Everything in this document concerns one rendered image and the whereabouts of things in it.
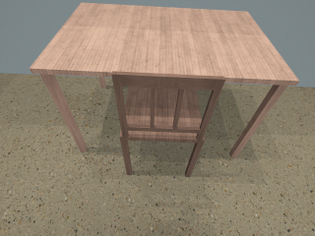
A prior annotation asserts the table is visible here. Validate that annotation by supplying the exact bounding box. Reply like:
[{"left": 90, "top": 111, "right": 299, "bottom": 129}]
[{"left": 30, "top": 2, "right": 299, "bottom": 158}]

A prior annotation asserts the chair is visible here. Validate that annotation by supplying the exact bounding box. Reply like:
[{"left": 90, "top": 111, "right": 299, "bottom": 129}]
[{"left": 111, "top": 71, "right": 225, "bottom": 177}]

